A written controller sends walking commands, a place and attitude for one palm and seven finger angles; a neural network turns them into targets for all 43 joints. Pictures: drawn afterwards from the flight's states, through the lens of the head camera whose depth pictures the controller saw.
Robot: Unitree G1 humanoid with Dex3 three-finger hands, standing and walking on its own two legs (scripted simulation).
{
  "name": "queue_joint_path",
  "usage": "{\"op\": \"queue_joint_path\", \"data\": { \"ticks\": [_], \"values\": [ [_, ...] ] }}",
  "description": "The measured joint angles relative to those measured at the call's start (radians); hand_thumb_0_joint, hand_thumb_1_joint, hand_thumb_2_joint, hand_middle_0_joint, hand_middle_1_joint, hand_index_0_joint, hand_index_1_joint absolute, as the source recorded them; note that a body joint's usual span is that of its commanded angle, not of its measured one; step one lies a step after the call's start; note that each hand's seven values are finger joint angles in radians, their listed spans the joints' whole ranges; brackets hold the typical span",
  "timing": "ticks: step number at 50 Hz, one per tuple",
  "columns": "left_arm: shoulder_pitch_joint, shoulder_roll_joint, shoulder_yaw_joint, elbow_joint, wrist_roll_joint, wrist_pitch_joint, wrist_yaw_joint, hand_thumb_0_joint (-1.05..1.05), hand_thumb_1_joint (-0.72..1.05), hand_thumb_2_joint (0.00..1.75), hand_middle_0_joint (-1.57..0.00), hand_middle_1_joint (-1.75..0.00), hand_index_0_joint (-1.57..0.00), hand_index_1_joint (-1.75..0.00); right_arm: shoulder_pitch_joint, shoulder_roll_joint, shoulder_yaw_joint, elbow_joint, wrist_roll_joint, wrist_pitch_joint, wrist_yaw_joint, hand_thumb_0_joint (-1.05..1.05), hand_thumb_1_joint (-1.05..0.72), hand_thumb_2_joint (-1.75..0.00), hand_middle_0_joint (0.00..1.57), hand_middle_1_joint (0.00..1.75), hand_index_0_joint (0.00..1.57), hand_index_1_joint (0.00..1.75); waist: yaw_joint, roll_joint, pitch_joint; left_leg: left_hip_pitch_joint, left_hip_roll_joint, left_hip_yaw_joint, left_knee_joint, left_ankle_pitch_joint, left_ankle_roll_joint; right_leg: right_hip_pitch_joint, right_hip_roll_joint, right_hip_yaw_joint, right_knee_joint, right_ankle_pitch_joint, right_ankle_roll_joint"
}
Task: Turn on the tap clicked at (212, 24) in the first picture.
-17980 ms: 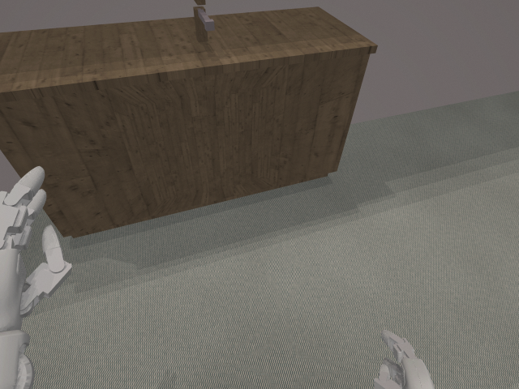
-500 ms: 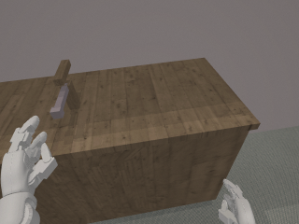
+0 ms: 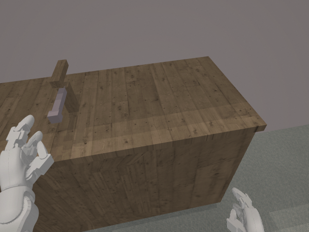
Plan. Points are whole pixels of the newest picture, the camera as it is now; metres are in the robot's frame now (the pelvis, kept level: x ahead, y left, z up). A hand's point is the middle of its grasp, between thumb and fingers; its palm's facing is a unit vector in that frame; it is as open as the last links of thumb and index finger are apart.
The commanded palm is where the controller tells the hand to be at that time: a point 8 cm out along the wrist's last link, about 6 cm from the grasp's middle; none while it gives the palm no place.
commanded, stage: reach beside the lever's end, fingers flat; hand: left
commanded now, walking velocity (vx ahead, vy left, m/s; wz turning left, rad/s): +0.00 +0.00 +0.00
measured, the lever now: (55, 116) +0.36 +0.34 +0.12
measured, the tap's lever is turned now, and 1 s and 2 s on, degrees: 0 0 0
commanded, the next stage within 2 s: push the lever round in 1.72 s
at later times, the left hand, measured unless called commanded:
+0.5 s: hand (46, 148) +0.24 +0.29 +0.14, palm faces +0.55 -0.83 -0.10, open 7.6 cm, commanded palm +0.20 +0.33 +0.14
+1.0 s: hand (43, 139) +0.28 +0.32 +0.12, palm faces +0.56 -0.82 -0.10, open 7.7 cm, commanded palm +0.24 +0.36 +0.12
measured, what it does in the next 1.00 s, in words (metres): stands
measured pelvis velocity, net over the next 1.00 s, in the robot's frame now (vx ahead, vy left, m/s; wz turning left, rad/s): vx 0.00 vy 0.00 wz -0.02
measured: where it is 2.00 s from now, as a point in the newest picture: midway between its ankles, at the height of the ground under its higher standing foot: outside the picture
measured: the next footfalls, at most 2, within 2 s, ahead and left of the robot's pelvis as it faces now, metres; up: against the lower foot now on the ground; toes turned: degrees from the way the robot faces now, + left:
none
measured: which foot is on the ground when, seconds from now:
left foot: down 0.00-1.00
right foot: down 0.00-1.00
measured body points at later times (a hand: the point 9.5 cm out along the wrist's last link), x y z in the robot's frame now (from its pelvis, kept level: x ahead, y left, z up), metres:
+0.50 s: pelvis +0.00 +0.00 +0.00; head -0.01 -0.02 +0.45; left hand +0.21 +0.33 +0.15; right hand +0.19 -0.22 -0.08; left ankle -0.01 +0.13 -0.73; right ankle +0.02 -0.09 -0.73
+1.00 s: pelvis +0.00 +0.00 +0.00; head +0.00 -0.02 +0.45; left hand +0.24 +0.37 +0.13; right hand +0.17 -0.24 -0.10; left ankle -0.01 +0.13 -0.73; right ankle +0.02 -0.09 -0.73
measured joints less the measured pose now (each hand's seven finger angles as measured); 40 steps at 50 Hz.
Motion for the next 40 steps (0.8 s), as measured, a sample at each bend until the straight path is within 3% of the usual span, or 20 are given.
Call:
{"op": "queue_joint_path", "data": {
  "ticks": [20,40],
  "values": [
    [-0.110,0.012,0.035,0.150,0.015,-0.046,0.008,0.02,0.90,0.90,-0.19,-0.26,-0.19,-0.27,-0.006,0.002,-0.006,0.014,0.000,0.018,-0.006,0.02,-0.90,-0.90,0.21,0.30,0.21,0.30,-0.011,-0.008,0.006,-0.022,-0.006,0.009,0.001,0.005,0.005,-0.025,-0.005,0.009,0.002,0.007,0.006],
    [-0.266,0.075,0.130,0.408,0.011,-0.123,-0.058,0.02,0.90,0.90,-0.17,-0.21,-0.17,-0.22,0.012,-0.018,-0.022,0.022,0.006,0.028,-0.012,0.02,-0.90,-0.90,0.21,0.30,0.21,0.30,-0.025,-0.013,0.001,-0.061,-0.002,0.011,0.014,0.003,0.004,-0.063,-0.001,0.010,0.010,0.009,0.004]
  ]
}}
